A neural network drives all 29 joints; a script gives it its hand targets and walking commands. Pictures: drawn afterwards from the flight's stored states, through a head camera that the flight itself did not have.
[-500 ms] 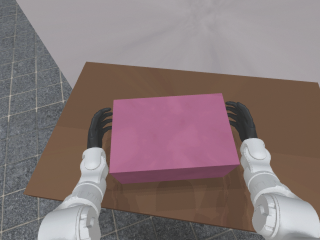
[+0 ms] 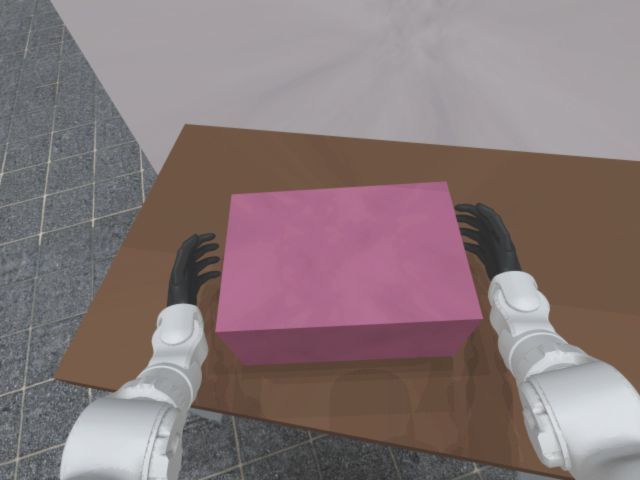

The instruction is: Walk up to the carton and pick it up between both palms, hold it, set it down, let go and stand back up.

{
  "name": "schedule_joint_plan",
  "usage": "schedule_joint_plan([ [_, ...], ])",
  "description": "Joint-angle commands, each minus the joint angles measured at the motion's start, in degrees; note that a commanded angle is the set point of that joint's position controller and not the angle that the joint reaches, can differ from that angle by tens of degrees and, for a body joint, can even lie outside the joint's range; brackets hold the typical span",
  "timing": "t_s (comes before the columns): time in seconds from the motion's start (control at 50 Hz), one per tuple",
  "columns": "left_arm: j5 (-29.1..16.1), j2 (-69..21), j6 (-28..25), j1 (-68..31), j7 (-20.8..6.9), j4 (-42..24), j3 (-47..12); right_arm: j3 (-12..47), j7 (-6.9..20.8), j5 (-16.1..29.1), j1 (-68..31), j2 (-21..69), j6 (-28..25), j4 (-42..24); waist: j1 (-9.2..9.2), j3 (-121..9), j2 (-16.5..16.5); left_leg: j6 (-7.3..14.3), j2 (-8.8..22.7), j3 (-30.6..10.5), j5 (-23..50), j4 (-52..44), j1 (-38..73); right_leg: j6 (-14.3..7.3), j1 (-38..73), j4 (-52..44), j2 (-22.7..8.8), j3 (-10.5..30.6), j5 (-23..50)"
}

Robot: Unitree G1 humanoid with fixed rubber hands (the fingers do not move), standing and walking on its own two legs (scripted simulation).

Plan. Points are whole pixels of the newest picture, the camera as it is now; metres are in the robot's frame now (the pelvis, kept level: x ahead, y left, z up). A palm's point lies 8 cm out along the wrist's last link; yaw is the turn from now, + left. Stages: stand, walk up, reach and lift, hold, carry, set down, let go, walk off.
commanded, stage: set down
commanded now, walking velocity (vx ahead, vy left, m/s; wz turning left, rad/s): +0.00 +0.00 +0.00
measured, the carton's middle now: (342, 275) +0.40 +0.02 -0.04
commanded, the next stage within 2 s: none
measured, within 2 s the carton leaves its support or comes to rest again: neither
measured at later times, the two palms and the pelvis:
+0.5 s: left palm (155, 320) +0.30 +0.25 +0.00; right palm (534, 291) +0.37 -0.22 +0.00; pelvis -0.05 +0.00 -0.02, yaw +0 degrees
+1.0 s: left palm (154, 363) +0.25 +0.24 -0.01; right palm (568, 353) +0.30 -0.25 -0.01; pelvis -0.05 -0.01 -0.01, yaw +0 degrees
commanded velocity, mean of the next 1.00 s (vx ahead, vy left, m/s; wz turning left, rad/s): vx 0.00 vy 0.00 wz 0.00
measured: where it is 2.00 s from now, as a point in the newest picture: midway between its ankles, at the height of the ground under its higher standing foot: outside the picture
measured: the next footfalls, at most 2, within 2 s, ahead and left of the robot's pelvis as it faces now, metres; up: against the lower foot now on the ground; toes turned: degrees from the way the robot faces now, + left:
none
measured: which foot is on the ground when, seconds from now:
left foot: down 0.00-1.00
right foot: down 0.00-1.00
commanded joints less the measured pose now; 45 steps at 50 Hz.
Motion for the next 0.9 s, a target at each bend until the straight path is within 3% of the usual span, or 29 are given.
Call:
schedule_joint_plan([
  [0.0, -8.2, 11.6, -1.9, -21.1, -1.7, -2.4, -4.6, 4.5, 0.5, 8.6, -23.8, -17.0, -1.6, 2.0, -2.35, -26.1, -4.9, -3.0, -1.8, 3.7, 22.3, 4.4, 10.9, 2.0, 10.4, 4.9, 3.4, -0.2, 11.8],
  [0.04, -9.6, 11.7, -1.7, -21.3, -2.4, -1.1, -5.8, 5.6, 0.7, 9.7, -23.8, -16.4, -0.7, 1.4, -2.11, -25.7, -5.2, -2.7, -2.0, 3.7, 19.9, 4.4, 9.1, 1.7, 10.7, 5.5, 2.9, 0.2, 10.5],
  [0.1, -10.4, 12.7, -1.4, -18.7, -3.4, -2.4, -6.0, 7.6, 1.0, 11.3, -22.2, -16.5, -0.6, -0.8, -1.05, -27.7, -5.6, -2.6, -2.4, 3.5, 23.7, 5.8, 8.9, 1.9, 14.2, 6.7, 2.7, 0.7, 15.6],
  [0.18, -11.1, 14.7, -1.1, -17.5, -4.0, -5.6, -6.0, 10.1, 1.8, 13.9, -21.5, -17.4, -0.5, -7.5, 0.63, -31.3, -6.6, -2.2, -3.1, 3.7, 24.1, 6.6, 6.9, 2.6, 19.1, 8.2, 2.0, 1.8, 18.5],
  [0.26, -12.0, 17.0, -1.6, -17.3, -3.2, -10.7, -5.4, 9.0, 1.8, 14.3, -20.6, -19.1, -0.1, -13.0, 0.06, -33.4, -7.4, -1.7, -3.6, 3.7, 20.4, 6.5, 5.3, 3.0, 21.1, 8.6, 1.9, 2.8, 16.5],
  [0.32, -12.9, 17.8, -0.7, -19.3, -2.9, -9.1, -5.5, 7.9, 1.9, 14.3, -22.1, -19.8, 1.3, -12.0, -0.15, -30.2, -7.5, -1.5, -3.6, 3.5, 14.3, 5.4, 3.7, 2.7, 19.0, 7.4, 1.5, 3.7, 8.5],
  [0.34, -13.6, 17.1, -0.4, -18.4, -2.7, -11.1, -7.1, 7.3, 2.1, 14.3, -20.9, -20.1, 1.7, -12.6, -1.06, -29.9, -7.5, -1.6, -3.5, 3.2, 13.8, 5.2, 5.0, 2.4, 18.4, 7.1, 1.8, 3.2, 7.4],
  [0.36, -13.4, 17.2, 0.0, -16.6, -2.7, -12.4, -6.7, 8.0, 2.0, 14.9, -18.9, -20.0, 2.0, -13.4, -0.85, -29.1, -7.6, -1.6, -3.7, 3.3, 13.7, 5.0, 5.4, 2.5, 19.6, 6.7, 1.8, 3.7, 7.6],
  [0.4, -13.7, 16.8, 1.0, -18.7, -2.7, -10.8, -7.9, 6.5, 2.3, 14.2, -20.2, -20.6, 3.1, -9.5, -1.78, -24.8, -6.6, -1.7, -3.5, 2.7, 9.1, 3.9, 5.8, 1.9, 16.0, 6.0, 1.8, 3.2, 1.7],
  [0.46, -13.6, 14.3, 2.7, -14.3, -2.5, -14.0, -10.0, 5.8, 2.9, 15.4, -15.6, -21.5, 3.6, -8.7, -2.63, -22.6, -4.8, -2.2, -3.0, 1.9, 10.3, 2.7, 11.2, 1.1, 14.5, 5.1, 2.7, 1.2, 2.2],
  [0.5, -12.8, 14.3, 3.7, -13.1, -2.4, -15.3, -9.2, 5.5, 3.1, 15.4, -14.6, -21.9, 3.8, -8.7, -1.89, -22.5, -4.0, -2.4, -2.9, 1.9, 11.2, 2.4, 13.3, 0.9, 13.9, 4.6, 3.1, 0.7, 2.2],
  [0.54, -12.4, 13.6, 4.7, -10.7, -2.2, -20.0, -10.1, 4.7, 3.5, 15.7, -11.7, -22.4, 3.9, -9.7, -2.95, -23.3, -2.4, -2.5, -2.6, 1.1, 12.2, 1.9, 15.7, 0.7, 13.7, 4.3, 3.4, 0.2, 3.8],
  [0.58, -11.3, 13.1, 5.7, -6.9, -2.0, -22.9, -9.4, 4.4, 3.8, 16.2, -8.6, -22.6, 3.6, -10.1, -2.85, -22.9, -2.3, -2.5, -2.5, 1.0, 13.7, 1.3, 17.5, 0.7, 15.4, 3.9, 3.8, -0.1, 5.8],
  [0.72, -9.9, 16.0, 6.5, -2.9, -1.4, -31.6, -6.4, 2.1, 3.8, 14.9, -5.2, -22.2, 3.0, -20.0, -2.78, -23.3, -4.0, -1.8, -3.7, 1.3, 10.9, 0.3, 16.3, 1.1, 22.0, 2.4, 3.0, 2.1, 4.8],
  [0.78, -10.5, 16.9, 6.7, -2.9, -1.2, -31.4, -5.5, 2.5, 3.9, 14.5, -4.2, -20.7, 3.5, -23.1, -2.04, -20.6, -5.2, -1.2, -4.1, 1.4, 6.8, -0.5, 13.3, 1.2, 24.3, 1.7, 1.7, 4.0, 1.1],
  [0.84, -10.6, 16.9, 6.5, 4.0, -1.2, -36.7, -4.9, 2.0, 3.5, 14.9, 2.3, -20.6, 3.2, -28.6, -2.79, -20.7, -6.6, -1.1, -4.4, 1.2, 10.0, -1.1, 14.6, 1.7, 30.2, 1.1, 1.2, 5.0, 5.5],
  [0.88, -10.0, 18.2, 7.0, 2.5, -1.7, -33.1, -3.1, 1.9, 3.0, 14.2, 1.3, -19.9, 3.5, -29.0, -2.19, -18.2, -8.0, -0.5, -5.0, 1.7, 6.5, -1.8, 11.8, 2.0, 32.6, 0.2, 0.2, 6.8, 2.7],
])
